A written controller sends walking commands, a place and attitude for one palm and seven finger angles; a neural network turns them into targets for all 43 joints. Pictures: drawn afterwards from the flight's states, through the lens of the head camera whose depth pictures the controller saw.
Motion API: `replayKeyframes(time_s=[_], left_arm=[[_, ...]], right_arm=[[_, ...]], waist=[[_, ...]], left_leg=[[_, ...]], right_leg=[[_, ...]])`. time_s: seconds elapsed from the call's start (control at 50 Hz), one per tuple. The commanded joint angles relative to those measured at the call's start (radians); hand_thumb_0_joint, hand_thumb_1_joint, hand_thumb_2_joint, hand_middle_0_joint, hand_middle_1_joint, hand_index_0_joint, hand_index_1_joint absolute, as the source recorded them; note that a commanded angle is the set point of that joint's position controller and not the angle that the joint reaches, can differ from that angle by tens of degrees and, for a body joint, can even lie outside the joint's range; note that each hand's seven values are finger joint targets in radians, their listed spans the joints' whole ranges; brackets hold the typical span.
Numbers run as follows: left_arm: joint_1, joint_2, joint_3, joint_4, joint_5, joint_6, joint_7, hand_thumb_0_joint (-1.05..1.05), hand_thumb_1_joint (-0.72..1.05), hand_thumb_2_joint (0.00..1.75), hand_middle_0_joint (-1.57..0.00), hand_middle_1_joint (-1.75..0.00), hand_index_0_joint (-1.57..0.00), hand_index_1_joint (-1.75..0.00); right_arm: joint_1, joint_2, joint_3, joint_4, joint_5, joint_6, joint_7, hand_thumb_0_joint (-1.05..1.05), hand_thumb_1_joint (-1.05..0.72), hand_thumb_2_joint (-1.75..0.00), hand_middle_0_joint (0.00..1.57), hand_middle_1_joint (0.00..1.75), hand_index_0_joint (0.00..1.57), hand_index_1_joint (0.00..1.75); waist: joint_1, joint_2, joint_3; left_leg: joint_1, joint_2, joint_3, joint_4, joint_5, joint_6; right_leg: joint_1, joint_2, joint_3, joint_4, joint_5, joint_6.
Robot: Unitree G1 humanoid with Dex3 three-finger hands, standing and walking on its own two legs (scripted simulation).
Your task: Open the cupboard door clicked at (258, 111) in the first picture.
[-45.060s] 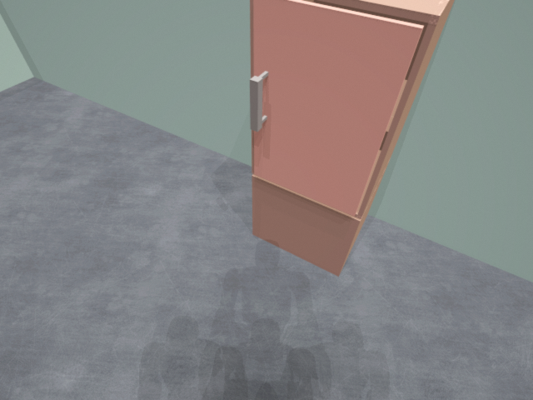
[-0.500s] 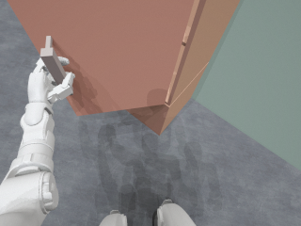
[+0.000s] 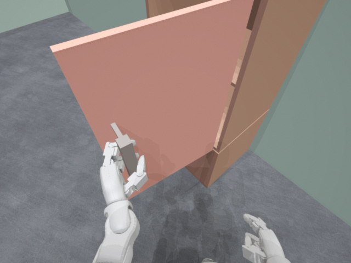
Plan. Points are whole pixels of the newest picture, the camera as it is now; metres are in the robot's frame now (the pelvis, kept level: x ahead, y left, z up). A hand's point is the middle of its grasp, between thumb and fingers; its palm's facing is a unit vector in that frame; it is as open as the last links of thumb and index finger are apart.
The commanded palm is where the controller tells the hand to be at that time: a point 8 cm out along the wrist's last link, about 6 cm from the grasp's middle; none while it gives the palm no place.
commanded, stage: pull the door open along its arc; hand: left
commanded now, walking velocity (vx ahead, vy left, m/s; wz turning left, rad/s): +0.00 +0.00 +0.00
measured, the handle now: (125, 153) +0.35 +0.14 +0.04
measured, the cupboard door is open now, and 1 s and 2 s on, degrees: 81 86 86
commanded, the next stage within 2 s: open thumb and fingers to let go in 0.10 s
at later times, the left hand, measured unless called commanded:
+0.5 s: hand (153, 181) +0.29 +0.07 +0.04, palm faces +0.42 -0.91 -0.04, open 8.2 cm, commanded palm +0.24 +0.12 +0.04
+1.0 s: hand (147, 183) +0.28 +0.08 +0.04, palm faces +0.38 -0.92 +0.01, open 15.1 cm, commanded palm +0.24 +0.12 +0.04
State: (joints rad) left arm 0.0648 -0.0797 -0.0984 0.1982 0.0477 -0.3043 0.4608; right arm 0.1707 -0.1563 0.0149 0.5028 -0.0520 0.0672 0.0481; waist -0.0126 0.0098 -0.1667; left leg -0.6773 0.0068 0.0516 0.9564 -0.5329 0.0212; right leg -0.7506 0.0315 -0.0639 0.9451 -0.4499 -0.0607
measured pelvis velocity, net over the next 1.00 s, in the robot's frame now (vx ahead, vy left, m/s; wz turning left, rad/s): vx -0.04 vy -0.02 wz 0.05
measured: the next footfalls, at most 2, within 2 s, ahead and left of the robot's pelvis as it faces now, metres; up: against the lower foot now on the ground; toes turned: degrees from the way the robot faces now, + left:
none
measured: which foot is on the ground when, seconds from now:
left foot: down 0.00-1.00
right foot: down 0.00-1.00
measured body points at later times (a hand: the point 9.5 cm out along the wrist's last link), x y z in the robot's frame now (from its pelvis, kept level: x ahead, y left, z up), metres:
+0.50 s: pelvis -0.02 -0.04 -0.01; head +0.03 -0.07 +0.44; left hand +0.26 +0.11 +0.05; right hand +0.15 -0.27 -0.12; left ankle -0.04 +0.10 -0.68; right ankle +0.00 -0.08 -0.68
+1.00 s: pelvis -0.04 -0.02 -0.01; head +0.01 -0.03 +0.44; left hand +0.26 +0.13 +0.04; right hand +0.14 -0.23 -0.11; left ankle -0.04 +0.10 -0.68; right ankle +0.00 -0.08 -0.68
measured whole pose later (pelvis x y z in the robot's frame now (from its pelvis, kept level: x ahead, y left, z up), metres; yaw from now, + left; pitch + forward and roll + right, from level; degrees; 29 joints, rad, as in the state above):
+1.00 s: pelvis -0.04 -0.02 -0.01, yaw +3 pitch +13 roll +1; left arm -0.07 -0.08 -0.13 0.37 0.04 -0.38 0.52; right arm 0.19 -0.19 -0.01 0.60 -0.06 -0.03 0.00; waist -0.01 0.02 -0.14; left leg -0.74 -0.01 0.01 1.00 -0.48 0.00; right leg -0.80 0.00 -0.11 0.99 -0.42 -0.09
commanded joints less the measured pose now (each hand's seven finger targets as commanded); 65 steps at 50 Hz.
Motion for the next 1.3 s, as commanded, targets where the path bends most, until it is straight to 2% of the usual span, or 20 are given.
replayKeyframes(time_s=[0.0,0.16,0.18,0.24,0.34,0.46,0.58,0.62,0.78,0.84,0.88,0.98,1.1,1.12,1.14,1.16,1.2,1.22,1.26,1.28], left_arm=[[0.071,0.068,0.070,-0.287,0.025,-0.069,0.082,0.00,0.90,0.90,-0.40,-1.35,-0.40,-1.35],[-0.051,-0.096,-0.146,-0.270,0.088,-0.053,0.098,0.00,0.90,0.90,-0.40,-1.35,-0.40,-1.35],[-0.153,-0.070,-0.132,-0.260,0.085,-0.056,0.105,0.00,0.90,0.90,-0.40,-1.35,-0.40,-1.35],[-0.133,-0.019,-0.078,-0.229,0.069,-0.064,0.095,0.00,0.69,0.81,-0.38,-1.33,-0.38,-1.33],[-0.155,-0.018,-0.071,-0.209,0.040,-0.073,0.063,0.00,0.34,0.66,-0.36,-1.29,-0.36,-1.29],[-0.227,0.023,-0.018,-0.155,0.000,-0.096,0.042,0.00,-0.08,0.48,-0.33,-1.24,-0.33,-1.24],[-0.283,0.034,0.007,-0.116,-0.017,-0.123,0.043,0.00,-0.50,0.30,-0.30,-1.20,-0.30,-1.20],[-0.308,0.048,0.016,-0.096,-0.016,-0.126,0.045,0.00,-0.50,0.30,-0.30,-1.20,-0.30,-1.20],[-0.367,0.023,-0.003,-0.060,-0.012,-0.137,0.052,0.00,-0.50,0.30,-0.23,-0.80,-0.23,-0.80],[-0.396,0.033,0.009,-0.032,-0.012,-0.136,0.057,0.00,-0.50,0.30,-0.21,-0.65,-0.21,-0.65],[-0.412,0.013,-0.009,-0.044,-0.001,-0.140,0.063,0.00,-0.50,0.30,-0.19,-0.55,-0.19,-0.55],[-0.388,-0.030,-0.043,-0.047,0.014,-0.132,0.095,0.00,-0.50,0.30,-0.15,-0.30,-0.15,-0.30],[-0.399,-0.021,-0.025,-0.031,0.044,-0.111,0.142,0.00,-0.50,0.30,-0.15,-0.30,-0.15,-0.30],[-0.392,0.078,-0.213,-0.033,0.159,-0.146,-0.063,0.00,-0.50,0.30,-0.15,-0.30,-0.15,-0.30],[-0.459,0.180,-0.104,-0.107,0.128,-0.186,-0.168,0.00,-0.50,0.30,-0.15,-0.30,-0.15,-0.30],[-0.443,0.175,-0.132,-0.118,0.114,-0.200,-0.252,0.00,-0.50,0.30,-0.15,-0.30,-0.15,-0.30],[-0.423,0.119,-0.200,-0.117,0.036,-0.198,-0.413,0.00,-0.50,0.30,-0.15,-0.30,-0.15,-0.30],[-0.428,0.092,-0.205,-0.147,-0.039,-0.184,-0.471,0.00,-0.50,0.30,-0.15,-0.30,-0.15,-0.30],[-0.376,0.015,-0.205,-0.133,-0.157,-0.140,-0.519,0.00,-0.50,0.30,-0.15,-0.30,-0.15,-0.30],[-0.351,0.014,-0.183,-0.138,-0.188,-0.122,-0.516,0.00,-0.50,0.30,-0.15,-0.30,-0.15,-0.30]], right_arm=[[-0.011,-0.104,-0.041,-0.119,-0.006,-0.035,-0.026,0.00,-0.90,-0.90,0.20,0.30,0.20,0.30],[-0.021,-0.101,-0.040,-0.099,-0.023,-0.101,-0.034,0.00,-0.90,-0.90,0.20,0.30,0.20,0.30],[-0.017,-0.107,-0.041,-0.084,-0.023,-0.107,-0.039,0.00,-0.90,-0.90,0.20,0.30,0.20,0.30],[-0.013,-0.107,-0.047,-0.072,-0.020,-0.114,-0.051,0.00,-0.90,-0.90,0.20,0.30,0.20,0.30],[-0.017,-0.112,-0.052,-0.061,-0.013,-0.119,-0.056,0.00,-0.90,-0.90,0.20,0.30,0.20,0.30],[-0.028,-0.122,-0.052,-0.045,-0.004,-0.130,-0.060,0.00,-0.90,-0.90,0.20,0.30,0.20,0.30],[-0.039,-0.127,-0.054,-0.038,-0.001,-0.137,-0.058,0.00,-0.90,-0.90,0.20,0.30,0.20,0.30],[-0.044,-0.131,-0.053,-0.037,-0.002,-0.138,-0.059,0.00,-0.90,-0.90,0.20,0.30,0.20,0.30],[-0.046,-0.131,-0.052,-0.039,-0.005,-0.141,-0.058,0.00,-0.90,-0.90,0.20,0.30,0.20,0.30],[-0.051,-0.134,-0.049,-0.038,-0.004,-0.136,-0.061,0.00,-0.90,-0.90,0.20,0.30,0.20,0.30],[-0.043,-0.134,-0.053,-0.039,-0.008,-0.139,-0.057,0.00,-0.90,-0.90,0.20,0.30,0.20,0.30],[-0.033,-0.134,-0.052,-0.048,-0.012,-0.136,-0.044,0.00,-0.90,-0.90,0.20,0.30,0.20,0.30],[-0.049,-0.128,-0.046,-0.055,-0.017,-0.121,-0.047,0.00,-0.90,-0.90,0.20,0.30,0.20,0.30],[0.003,-0.162,-0.039,-0.034,-0.016,-0.123,-0.048,0.00,-0.90,-0.90,0.20,0.30,0.20,0.30],[0.014,-0.165,-0.050,-0.057,-0.003,-0.121,-0.054,0.00,-0.90,-0.90,0.20,0.30,0.20,0.30],[0.004,-0.162,-0.049,-0.066,0.002,-0.120,-0.061,0.00,-0.90,-0.90,0.20,0.30,0.20,0.30],[0.015,-0.164,-0.043,-0.088,0.028,-0.138,-0.065,0.00,-0.90,-0.90,0.20,0.30,0.20,0.30],[0.009,-0.170,-0.040,-0.108,0.046,-0.146,-0.066,0.00,-0.90,-0.90,0.20,0.30,0.20,0.30],[0.007,-0.165,-0.033,-0.122,0.069,-0.164,-0.070,0.00,-0.90,-0.90,0.20,0.30,0.20,0.30],[0.007,-0.172,-0.034,-0.129,0.074,-0.171,-0.071,0.00,-0.90,-0.90,0.20,0.30,0.20,0.30]], waist=[[0.050,-0.046,-0.226],[-0.023,-0.067,-0.207],[-0.043,-0.089,-0.208],[-0.019,-0.115,-0.253],[-0.016,-0.121,-0.261],[-0.017,-0.154,-0.225],[-0.012,-0.132,-0.216],[-0.016,-0.140,-0.205],[-0.013,-0.097,-0.209],[-0.017,-0.130,-0.198],[-0.014,-0.079,-0.223],[-0.009,-0.063,-0.231],[0.004,-0.081,-0.215],[-0.079,-0.125,-0.164],[-0.041,-0.076,-0.255],[-0.036,-0.041,-0.274],[-0.055,-0.025,-0.230],[-0.055,0.001,-0.237],[-0.049,-0.031,-0.187],[-0.042,-0.056,-0.183]], left_leg=[[0.004,-0.028,-0.049,-0.103,0.394,-0.026],[-0.010,-0.029,-0.070,-0.050,0.325,-0.021],[-0.030,-0.030,-0.073,-0.037,0.302,-0.020],[-0.073,-0.037,-0.075,-0.027,0.281,-0.024],[-0.099,-0.039,-0.073,-0.029,0.246,-0.024],[-0.140,-0.043,-0.077,-0.035,0.174,-0.022],[-0.137,-0.045,-0.073,-0.042,0.145,-0.018],[-0.144,-0.045,-0.074,-0.038,0.131,-0.015],[-0.108,-0.046,-0.064,-0.052,0.126,-0.009],[-0.112,-0.044,-0.069,-0.053,0.121,-0.006],[-0.076,-0.042,-0.065,-0.062,0.145,-0.005],[-0.032,-0.037,-0.070,-0.079,0.199,-0.005],[-0.043,-0.036,-0.074,-0.089,0.188,-0.007],[-0.043,-0.033,-0.072,-0.065,0.187,0.009],[-0.040,-0.036,-0.072,-0.059,0.198,0.012],[-0.018,-0.035,-0.071,-0.061,0.205,0.012],[0.013,-0.034,-0.084,-0.072,0.190,0.011],[0.041,-0.032,-0.092,-0.085,0.189,0.009],[0.054,-0.028,-0.108,-0.109,0.171,0.003],[0.052,-0.025,-0.117,-0.119,0.162,0.000]], right_leg=[[0.384,-0.040,0.078,-0.110,0.538,0.026],[0.295,-0.072,0.098,-0.118,0.516,0.048],[0.288,-0.083,0.113,-0.123,0.505,0.057],[0.359,-0.106,0.168,-0.139,0.526,0.068],[0.388,-0.129,0.210,-0.169,0.493,0.081],[0.383,-0.145,0.253,-0.219,0.338,0.090],[0.351,-0.141,0.250,-0.236,0.216,0.082],[0.337,-0.140,0.256,-0.247,0.171,0.081],[0.284,-0.114,0.202,-0.229,0.090,0.061],[0.264,-0.106,0.190,-0.226,0.062,0.058],[0.246,-0.090,0.151,-0.197,0.089,0.046],[0.214,-0.059,0.072,-0.138,0.179,0.032],[0.202,-0.050,0.062,-0.129,0.145,0.026],[0.168,-0.057,0.079,-0.110,0.223,0.032],[0.211,-0.064,0.088,-0.093,0.252,0.023],[0.220,-0.063,0.093,-0.088,0.265,0.020],[0.188,-0.056,0.080,-0.100,0.236,0.018],[0.182,-0.051,0.072,-0.108,0.212,0.014],[0.159,-0.037,0.042,-0.125,0.159,0.020],[0.151,-0.035,0.028,-0.125,0.134,0.021]])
